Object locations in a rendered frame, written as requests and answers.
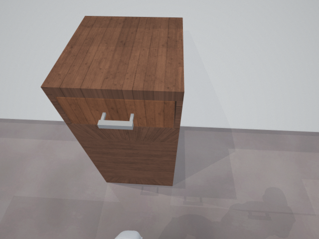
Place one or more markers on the handle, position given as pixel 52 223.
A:
pixel 115 124

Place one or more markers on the drawer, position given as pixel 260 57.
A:
pixel 146 112

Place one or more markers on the cabinet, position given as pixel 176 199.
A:
pixel 132 58

